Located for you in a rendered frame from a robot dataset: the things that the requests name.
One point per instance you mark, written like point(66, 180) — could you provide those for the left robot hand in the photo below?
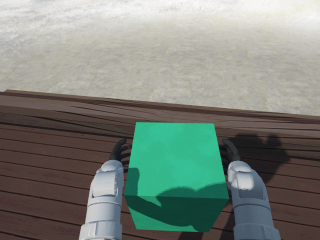
point(117, 150)

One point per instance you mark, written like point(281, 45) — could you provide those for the robot left forearm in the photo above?
point(104, 204)

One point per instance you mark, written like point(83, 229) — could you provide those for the robot right forearm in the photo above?
point(252, 212)

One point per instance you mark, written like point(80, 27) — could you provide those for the carton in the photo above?
point(175, 179)

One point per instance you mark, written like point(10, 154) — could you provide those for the right robot hand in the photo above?
point(233, 154)

